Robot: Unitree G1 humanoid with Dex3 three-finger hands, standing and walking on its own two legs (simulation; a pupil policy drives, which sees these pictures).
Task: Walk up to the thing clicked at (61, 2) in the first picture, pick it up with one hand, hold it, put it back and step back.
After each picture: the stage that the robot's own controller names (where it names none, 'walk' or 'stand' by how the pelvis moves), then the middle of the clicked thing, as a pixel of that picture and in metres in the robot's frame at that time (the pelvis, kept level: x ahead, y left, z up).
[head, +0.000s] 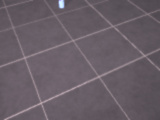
stand; out of the picture +2.16 +0.35 -0.65
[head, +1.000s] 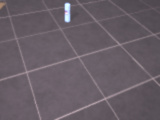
walk; (67, 12) +2.03 +0.22 -0.64
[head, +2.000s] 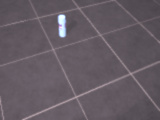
walk; (62, 26) +1.39 +0.21 -0.64
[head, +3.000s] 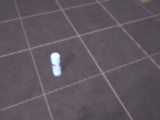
walk; (56, 64) +0.90 +0.24 -0.65
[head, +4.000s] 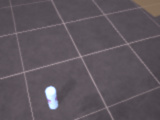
walk; (52, 98) +0.57 +0.22 -0.64
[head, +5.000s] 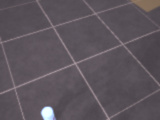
stand; (49, 117) +0.39 +0.22 -0.64
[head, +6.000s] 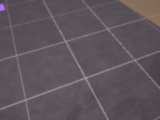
stand; out of the picture +0.36 +0.22 -0.65
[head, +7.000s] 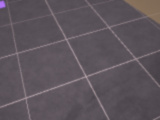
stand; out of the picture +0.35 +0.22 -0.66
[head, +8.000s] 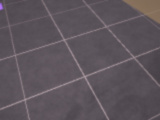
stand; out of the picture +0.35 +0.23 -0.66
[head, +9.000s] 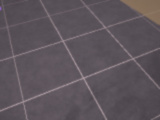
stand; out of the picture +0.33 +0.24 -0.66
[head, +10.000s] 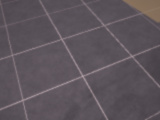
go down; out of the picture +0.34 +0.23 -0.66
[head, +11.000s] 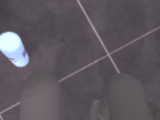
go down; (16, 52) +0.41 +0.26 -0.24
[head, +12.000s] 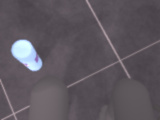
approach; (29, 58) +0.40 +0.26 -0.26
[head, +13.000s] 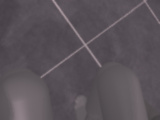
close in; out of the picture +0.39 +0.29 -0.16
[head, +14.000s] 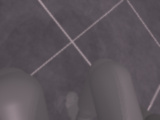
close; out of the picture +0.40 +0.30 -0.16
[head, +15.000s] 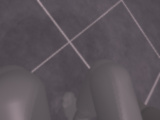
lift; out of the picture +0.37 +0.31 -0.15
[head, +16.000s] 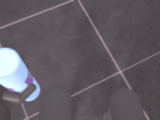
lift; (19, 80) +0.31 +0.22 -0.02
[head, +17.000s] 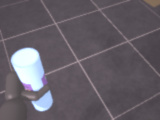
hold; (35, 83) +0.32 +0.18 +0.02
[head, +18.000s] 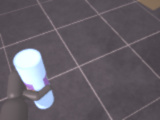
hold; (37, 83) +0.33 +0.17 +0.03
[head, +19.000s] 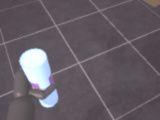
crouch; (42, 82) +0.33 +0.16 +0.02
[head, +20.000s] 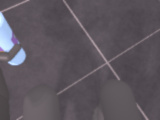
crouch; (5, 42) +0.45 +0.24 -0.05
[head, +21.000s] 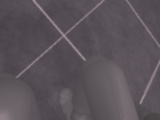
lower; out of the picture +0.42 +0.32 -0.16
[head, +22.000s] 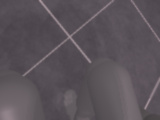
lower; out of the picture +0.41 +0.32 -0.15
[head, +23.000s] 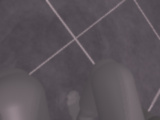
lower; out of the picture +0.40 +0.31 -0.16
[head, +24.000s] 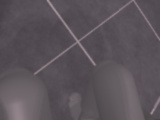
lower; out of the picture +0.39 +0.29 -0.15
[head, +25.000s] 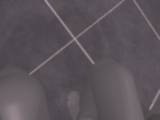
open; out of the picture +0.38 +0.31 -0.16
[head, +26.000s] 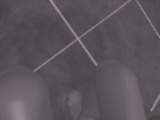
stand; out of the picture +0.36 +0.30 -0.16
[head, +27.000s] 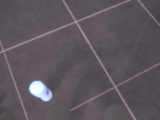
walk; (42, 92) +0.37 +0.25 -0.45
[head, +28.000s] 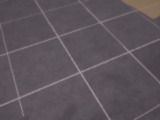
stand; out of the picture +0.34 +0.23 -0.60
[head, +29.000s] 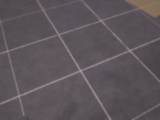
stand; out of the picture +0.34 +0.23 -0.60
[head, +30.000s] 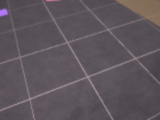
stand; out of the picture +0.37 +0.22 -0.65
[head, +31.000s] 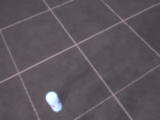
walk; (54, 102) +0.41 +0.23 -0.62
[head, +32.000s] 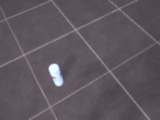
walk; (56, 75) +0.64 +0.26 -0.63
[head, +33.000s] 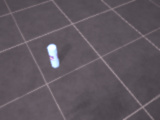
stand; (53, 56) +0.92 +0.31 -0.63
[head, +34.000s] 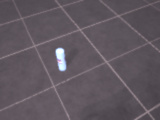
stand; (61, 60) +0.96 +0.26 -0.65
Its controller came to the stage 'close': yes
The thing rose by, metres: 0.68
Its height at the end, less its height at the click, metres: +0.00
